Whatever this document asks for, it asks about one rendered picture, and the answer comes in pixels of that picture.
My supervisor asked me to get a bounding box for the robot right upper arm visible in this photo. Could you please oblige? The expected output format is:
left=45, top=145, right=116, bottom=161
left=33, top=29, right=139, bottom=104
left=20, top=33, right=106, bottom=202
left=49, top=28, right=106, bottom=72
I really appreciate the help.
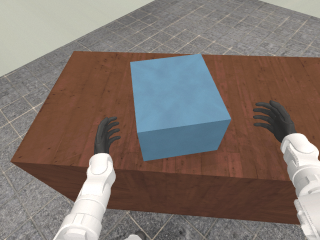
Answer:
left=294, top=192, right=320, bottom=240

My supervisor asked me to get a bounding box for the robot right forearm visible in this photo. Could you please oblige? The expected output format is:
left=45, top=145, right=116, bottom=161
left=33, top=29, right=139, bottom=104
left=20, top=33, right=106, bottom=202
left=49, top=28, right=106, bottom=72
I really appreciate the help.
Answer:
left=280, top=133, right=320, bottom=197

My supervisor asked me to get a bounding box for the robot left hand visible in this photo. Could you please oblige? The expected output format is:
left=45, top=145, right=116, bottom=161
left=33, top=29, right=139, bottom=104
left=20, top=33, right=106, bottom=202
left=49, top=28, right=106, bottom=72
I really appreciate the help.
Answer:
left=94, top=116, right=121, bottom=155

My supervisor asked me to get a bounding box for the carton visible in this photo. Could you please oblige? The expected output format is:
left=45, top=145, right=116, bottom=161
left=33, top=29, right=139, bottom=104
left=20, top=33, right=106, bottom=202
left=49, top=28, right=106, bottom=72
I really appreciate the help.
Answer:
left=130, top=53, right=231, bottom=161

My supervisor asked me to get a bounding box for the pedestal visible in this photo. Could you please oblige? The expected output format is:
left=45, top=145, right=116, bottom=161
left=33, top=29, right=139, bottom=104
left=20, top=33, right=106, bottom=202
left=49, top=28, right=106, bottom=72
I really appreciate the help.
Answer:
left=10, top=51, right=320, bottom=225

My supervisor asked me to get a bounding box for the robot left forearm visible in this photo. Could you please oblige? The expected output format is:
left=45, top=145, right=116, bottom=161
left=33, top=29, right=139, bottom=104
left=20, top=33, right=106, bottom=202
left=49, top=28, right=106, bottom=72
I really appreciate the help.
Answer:
left=53, top=153, right=116, bottom=240

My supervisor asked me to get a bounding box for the robot right hand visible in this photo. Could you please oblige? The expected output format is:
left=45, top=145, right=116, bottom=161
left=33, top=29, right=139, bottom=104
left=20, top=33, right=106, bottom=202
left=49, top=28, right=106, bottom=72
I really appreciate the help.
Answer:
left=253, top=100, right=297, bottom=143

